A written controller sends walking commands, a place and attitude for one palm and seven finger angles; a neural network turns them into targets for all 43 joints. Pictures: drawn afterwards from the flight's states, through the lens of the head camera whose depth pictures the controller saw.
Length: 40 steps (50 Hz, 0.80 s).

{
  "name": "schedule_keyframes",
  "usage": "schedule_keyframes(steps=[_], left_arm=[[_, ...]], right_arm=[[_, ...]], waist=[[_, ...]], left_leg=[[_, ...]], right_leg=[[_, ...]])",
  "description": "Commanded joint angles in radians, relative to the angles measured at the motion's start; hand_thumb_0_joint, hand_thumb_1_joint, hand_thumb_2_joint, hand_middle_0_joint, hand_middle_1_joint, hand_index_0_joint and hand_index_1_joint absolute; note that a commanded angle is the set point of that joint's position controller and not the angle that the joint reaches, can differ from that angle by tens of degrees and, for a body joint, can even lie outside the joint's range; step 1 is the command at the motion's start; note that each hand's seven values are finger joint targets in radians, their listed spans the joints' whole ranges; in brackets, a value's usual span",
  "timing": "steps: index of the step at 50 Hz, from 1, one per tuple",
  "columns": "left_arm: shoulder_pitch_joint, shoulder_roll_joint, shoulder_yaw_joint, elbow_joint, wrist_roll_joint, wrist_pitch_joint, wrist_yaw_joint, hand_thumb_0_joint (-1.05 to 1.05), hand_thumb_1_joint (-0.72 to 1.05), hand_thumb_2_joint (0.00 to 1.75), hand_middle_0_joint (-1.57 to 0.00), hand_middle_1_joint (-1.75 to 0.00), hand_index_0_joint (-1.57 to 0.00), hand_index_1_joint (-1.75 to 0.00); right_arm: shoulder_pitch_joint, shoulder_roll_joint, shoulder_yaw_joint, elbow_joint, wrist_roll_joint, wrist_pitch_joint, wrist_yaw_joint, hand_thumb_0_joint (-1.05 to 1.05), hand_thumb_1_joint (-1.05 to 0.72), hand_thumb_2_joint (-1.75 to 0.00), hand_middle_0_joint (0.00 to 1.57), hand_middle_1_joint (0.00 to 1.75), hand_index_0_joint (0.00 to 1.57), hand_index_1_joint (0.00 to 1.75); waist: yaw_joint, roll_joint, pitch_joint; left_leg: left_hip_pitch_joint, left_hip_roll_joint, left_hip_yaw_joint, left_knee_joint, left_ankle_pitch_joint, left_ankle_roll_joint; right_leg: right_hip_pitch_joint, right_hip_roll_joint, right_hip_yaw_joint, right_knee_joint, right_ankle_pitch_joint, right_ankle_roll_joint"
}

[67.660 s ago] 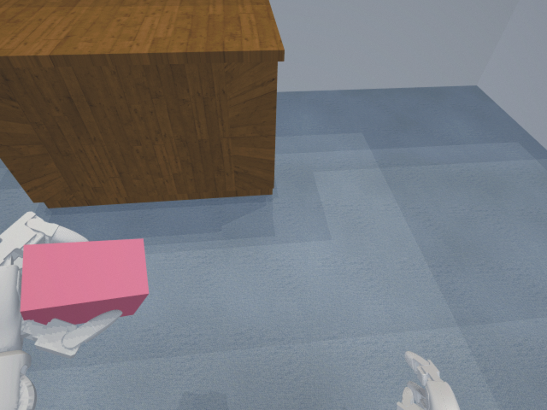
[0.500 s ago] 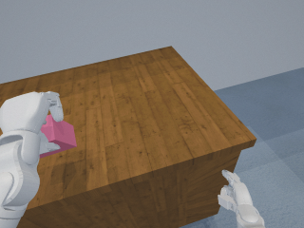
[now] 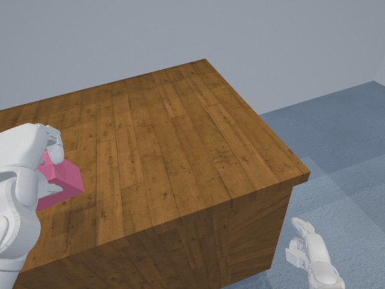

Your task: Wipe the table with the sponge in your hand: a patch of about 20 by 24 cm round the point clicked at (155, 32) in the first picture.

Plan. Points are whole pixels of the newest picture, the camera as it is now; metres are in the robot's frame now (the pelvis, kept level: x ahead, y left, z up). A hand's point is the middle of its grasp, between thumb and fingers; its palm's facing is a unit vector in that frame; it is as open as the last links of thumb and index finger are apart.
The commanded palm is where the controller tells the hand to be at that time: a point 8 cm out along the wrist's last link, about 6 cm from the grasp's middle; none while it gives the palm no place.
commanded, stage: move the sponge above the wiping area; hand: left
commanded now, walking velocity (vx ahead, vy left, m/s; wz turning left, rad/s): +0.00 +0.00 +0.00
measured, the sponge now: (49, 184) +0.25 +0.35 +0.13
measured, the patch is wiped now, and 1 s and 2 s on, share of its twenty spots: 0.90 0.90 0.90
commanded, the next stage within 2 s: none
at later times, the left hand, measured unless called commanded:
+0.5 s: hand (46, 170) +0.25 +0.33 +0.17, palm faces +0.15 -0.07 -0.99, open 7.6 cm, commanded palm +0.21 +0.31 +0.23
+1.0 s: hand (59, 182) +0.25 +0.32 +0.14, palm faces +0.11 -0.16 -0.98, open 7.6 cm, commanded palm +0.21 +0.31 +0.22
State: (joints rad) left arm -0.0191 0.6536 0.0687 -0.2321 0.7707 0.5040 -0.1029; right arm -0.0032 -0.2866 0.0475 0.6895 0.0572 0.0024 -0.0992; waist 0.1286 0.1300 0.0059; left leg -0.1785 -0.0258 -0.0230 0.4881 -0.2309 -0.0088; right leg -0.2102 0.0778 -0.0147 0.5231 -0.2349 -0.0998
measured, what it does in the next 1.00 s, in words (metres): stands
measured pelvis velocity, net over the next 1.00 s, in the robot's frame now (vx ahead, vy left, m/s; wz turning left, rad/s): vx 0.01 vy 0.04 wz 0.01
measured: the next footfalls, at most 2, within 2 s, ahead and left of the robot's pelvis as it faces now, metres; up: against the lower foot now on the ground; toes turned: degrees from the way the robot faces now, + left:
none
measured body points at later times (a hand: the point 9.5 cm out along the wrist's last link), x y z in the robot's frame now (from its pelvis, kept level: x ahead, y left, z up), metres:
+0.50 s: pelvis +0.00 +0.02 +0.00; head -0.02 -0.04 +0.45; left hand +0.24 +0.33 +0.22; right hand +0.26 -0.17 -0.08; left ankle +0.02 +0.13 -0.73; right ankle +0.03 -0.05 -0.73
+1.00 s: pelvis +0.01 +0.04 +0.01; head +0.00 -0.01 +0.45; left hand +0.24 +0.32 +0.19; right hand +0.27 -0.15 -0.07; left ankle +0.03 +0.13 -0.73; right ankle +0.03 -0.05 -0.73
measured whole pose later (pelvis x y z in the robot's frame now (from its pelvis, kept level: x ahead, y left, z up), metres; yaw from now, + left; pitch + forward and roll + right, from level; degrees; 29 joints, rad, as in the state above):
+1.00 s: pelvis +0.01 +0.04 +0.01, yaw +0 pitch -3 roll +1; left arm 0.07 0.51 -0.06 -0.28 0.82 0.55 -0.09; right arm 0.00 -0.26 0.06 0.66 0.05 0.03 -0.08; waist 0.13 0.11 0.00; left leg -0.16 -0.06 -0.02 0.43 -0.21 0.04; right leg -0.19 0.04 0.00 0.46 -0.22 -0.05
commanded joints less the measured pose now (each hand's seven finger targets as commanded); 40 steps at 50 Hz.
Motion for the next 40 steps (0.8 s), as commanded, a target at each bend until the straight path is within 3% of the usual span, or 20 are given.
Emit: schedule_keyframes(steps=[1, 2, 3, 5, 7, 9, 10, 12, 13, 17, 19, 22, 24, 27, 29, 32, 33, 37, 39, 40], left_arm=[[-0.166, 0.195, 0.091, -0.163, 0.012, -0.016, -0.008, 0.00, 0.10, 1.30, -1.20, -1.60, -1.20, -1.60], [-0.182, 0.183, 0.086, -0.171, 0.013, -0.019, -0.011, 0.00, 0.10, 1.30, -1.20, -1.60, -1.20, -1.60], [-0.159, 0.210, 0.104, -0.152, 0.018, -0.025, -0.012, 0.00, 0.10, 1.30, -1.20, -1.60, -1.20, -1.60], [-0.184, 0.255, 0.129, -0.182, 0.046, -0.037, -0.012, 0.00, 0.10, 1.30, -1.20, -1.60, -1.20, -1.60], [-0.263, 0.314, 0.169, -0.231, 0.080, -0.054, 0.006, 0.00, 0.10, 1.30, -1.20, -1.60, -1.20, -1.60], [-0.260, 0.335, 0.199, -0.236, 0.100, -0.081, 0.033, 0.00, 0.10, 1.30, -1.20, -1.60, -1.20, -1.60], [-0.271, 0.320, 0.191, -0.237, 0.098, -0.092, 0.044, 0.00, 0.10, 1.30, -1.20, -1.60, -1.20, -1.60], [-0.299, 0.354, 0.236, -0.226, 0.089, -0.103, 0.074, 0.00, 0.10, 1.30, -1.20, -1.60, -1.20, -1.60], [-0.300, 0.305, 0.200, -0.181, 0.081, -0.104, 0.083, 0.00, 0.10, 1.30, -1.20, -1.60, -1.20, -1.60], [-0.338, 0.250, 0.153, -0.088, 0.060, -0.065, 0.088, 0.00, 0.10, 1.30, -1.20, -1.60, -1.20, -1.60], [-0.324, 0.179, 0.080, -0.074, 0.049, -0.054, 0.067, 0.00, 0.10, 1.30, -1.20, -1.60, -1.20, -1.60], [-0.316, 0.132, 0.027, -0.075, 0.052, -0.040, 0.036, 0.00, 0.10, 1.30, -1.20, -1.60, -1.20, -1.60], [-0.281, 0.108, -0.008, -0.125, 0.066, -0.051, 0.019, 0.00, 0.10, 1.30, -1.20, -1.60, -1.20, -1.60], [-0.271, 0.202, 0.075, -0.188, 0.100, -0.053, 0.022, 0.00, 0.10, 1.30, -1.20, -1.60, -1.20, -1.60], [-0.320, 0.199, 0.065, -0.214, 0.135, -0.067, 0.032, 0.00, 0.10, 1.30, -1.20, -1.60, -1.20, -1.60], [-0.362, 0.277, 0.156, -0.232, 0.148, -0.077, 0.081, 0.00, 0.10, 1.30, -1.20, -1.60, -1.20, -1.60], [-0.356, 0.222, 0.116, -0.220, 0.146, -0.079, 0.093, 0.00, 0.10, 1.30, -1.20, -1.60, -1.20, -1.60], [-0.285, 0.194, 0.130, -0.195, 0.117, -0.035, 0.120, 0.00, 0.10, 1.30, -1.20, -1.60, -1.20, -1.60], [-0.208, 0.096, 0.054, -0.220, 0.086, -0.013, 0.103, 0.00, 0.10, 1.30, -1.20, -1.60, -1.20, -1.60], [-0.191, 0.090, 0.047, -0.218, 0.078, 0.000, 0.092, 0.00, 0.10, 1.30, -1.20, -1.60, -1.20, -1.60]], right_arm=[[-0.240, -0.066, -0.019, -0.209, 0.006, -0.059, -0.004, 0.00, -0.90, -0.90, 0.20, 0.30, 0.20, 0.30], [-0.273, -0.059, -0.014, -0.214, 0.012, -0.072, -0.005, 0.00, -0.90, -0.90, 0.20, 0.30, 0.20, 0.30], [-0.233, -0.073, -0.020, -0.210, 0.002, -0.069, -0.007, 0.00, -0.90, -0.90, 0.20, 0.30, 0.20, 0.30], [-0.226, -0.072, -0.017, -0.213, -0.003, -0.067, -0.010, 0.00, -0.90, -0.90, 0.20, 0.30, 0.20, 0.30], [-0.267, -0.068, -0.014, -0.215, -0.006, -0.077, -0.013, 0.00, -0.90, -0.90, 0.20, 0.30, 0.20, 0.30], [-0.235, -0.061, -0.017, -0.209, -0.017, -0.078, -0.012, 0.00, -0.90, -0.90, 0.20, 0.30, 0.20, 0.30], [-0.232, -0.057, -0.016, -0.208, -0.020, -0.079, -0.012, 0.00, -0.90, -0.90, 0.20, 0.30, 0.20, 0.30], [-0.246, -0.056, -0.018, -0.194, -0.018, -0.088, -0.015, 0.00, -0.90, -0.90, 0.20, 0.30, 0.20, 0.30], [-0.225, -0.054, -0.020, -0.187, -0.021, -0.087, -0.015, 0.00, -0.90, -0.90, 0.20, 0.30, 0.20, 0.30], [-0.257, -0.063, -0.019, -0.171, -0.005, -0.081, -0.010, 0.00, -0.90, -0.90, 0.20, 0.30, 0.20, 0.30], [-0.235, -0.063, -0.018, -0.176, -0.002, -0.076, -0.010, 0.00, -0.90, -0.90, 0.20, 0.30, 0.20, 0.30], [-0.260, -0.056, -0.014, -0.187, 0.007, -0.083, -0.015, 0.00, -0.90, -0.90, 0.20, 0.30, 0.20, 0.30], [-0.228, -0.054, -0.015, -0.200, 0.003, -0.083, -0.011, 0.00, -0.90, -0.90, 0.20, 0.30, 0.20, 0.30], [-0.261, -0.058, -0.011, -0.203, -0.006, -0.080, -0.008, 0.00, -0.90, -0.90, 0.20, 0.30, 0.20, 0.30], [-0.234, -0.051, -0.007, -0.201, -0.015, -0.074, -0.003, 0.00, -0.90, -0.90, 0.20, 0.30, 0.20, 0.30], [-0.254, -0.052, -0.009, -0.188, -0.021, -0.077, -0.003, 0.00, -0.90, -0.90, 0.20, 0.30, 0.20, 0.30], [-0.235, -0.045, -0.008, -0.188, -0.027, -0.076, 0.000, 0.00, -0.90, -0.90, 0.20, 0.30, 0.20, 0.30], [-0.264, -0.049, -0.015, -0.177, -0.015, -0.062, 0.021, 0.00, -0.90, -0.90, 0.20, 0.30, 0.20, 0.30], [-0.247, -0.043, -0.017, -0.195, -0.011, -0.051, 0.031, 0.00, -0.90, -0.90, 0.20, 0.30, 0.20, 0.30], [-0.248, -0.051, -0.018, -0.192, -0.008, -0.044, 0.033, 0.00, -0.90, -0.90, 0.20, 0.30, 0.20, 0.30]], waist=[[-0.003, -0.115, -0.166], [-0.004, -0.124, -0.155], [-0.005, -0.126, -0.165], [-0.002, -0.136, -0.189], [0.010, -0.086, -0.197], [0.020, -0.051, -0.231], [0.022, -0.043, -0.233], [0.029, -0.043, -0.213], [0.018, -0.045, -0.197], [0.016, -0.034, -0.136], [0.000, -0.049, -0.142], [-0.008, -0.080, -0.155], [-0.009, -0.081, -0.208], [0.013, -0.079, -0.244], [0.010, -0.065, -0.242], [0.033, -0.016, -0.240], [0.029, -0.019, -0.249], [0.040, -0.031, -0.224], [0.027, -0.047, -0.232], [0.020, -0.056, -0.223]], left_leg=[[-0.033, -0.014, -0.059, -0.020, 0.117, 0.044], [-0.029, -0.013, -0.060, -0.016, 0.102, 0.044], [-0.041, -0.009, -0.058, -0.013, 0.098, 0.048], [-0.033, -0.015, -0.061, -0.017, 0.110, 0.049], [-0.016, -0.019, -0.067, -0.021, 0.101, 0.048], [-0.001, -0.023, -0.068, -0.026, 0.144, 0.045], [0.004, -0.023, -0.074, -0.033, 0.149, 0.043], [0.017, -0.022, -0.082, -0.036, 0.131, 0.041], [0.005, -0.017, -0.077, -0.039, 0.122, 0.039], [-0.012, -0.016, -0.082, -0.065, 0.064, 0.029], [-0.014, -0.014, -0.078, -0.073, 0.053, 0.032], [-0.004, -0.013, -0.080, -0.081, 0.030, 0.038], [0.011, -0.009, -0.086, -0.088, 0.058, 0.043], [0.020, -0.008, -0.099, -0.095, 0.108, 0.044], [0.027, -0.008, -0.098, -0.102, 0.148, 0.043], [0.050, -0.005, -0.116, -0.113, 0.164, 0.038], [0.046, -0.003, -0.110, -0.117, 0.181, 0.036], [0.051, -0.004, -0.107, -0.115, 0.217, 0.024], [0.052, 0.001, -0.096, -0.116, 0.240, 0.022], [0.052, 0.001, -0.093, -0.116, 0.239, 0.022]], right_leg=[[0.083, -0.135, 0.239, -0.144, 0.043, 0.049], [0.061, -0.126, 0.264, -0.152, 0.009, 0.039], [0.071, -0.130, 0.234, -0.143, 0.015, 0.045], [0.083, -0.131, 0.242, -0.135, 0.027, 0.048], [0.071, -0.120, 0.271, -0.139, -0.015, 0.030], [0.099, -0.124, 0.239, -0.123, 0.031, 0.028], [0.106, -0.123, 0.236, -0.124, 0.038, 0.025], [0.085, -0.107, 0.268, -0.145, -0.002, 0.011], [0.082, -0.115, 0.235, -0.147, -0.008, 0.019], [0.036, -0.109, 0.241, -0.168, -0.071, 0.012], [0.033, -0.115, 0.194, -0.163, -0.057, 0.028], [0.028, -0.105, 0.199, -0.161, -0.066, 0.026], [0.055, -0.108, 0.155, -0.138, -0.012, 0.034], [0.098, -0.091, 0.179, -0.115, 0.044, 0.017], [0.098, -0.094, 0.143, -0.110, 0.071, 0.021], [0.106, -0.073, 0.180, -0.118, 0.072, -0.002], [0.119, -0.081, 0.142, -0.114, 0.087, 0.004], [0.116, -0.072, 0.179, -0.126, 0.129, -0.007], [0.123, -0.086, 0.132, -0.123, 0.170, 0.012], [0.115, -0.083, 0.130, -0.129, 0.179, 0.016]])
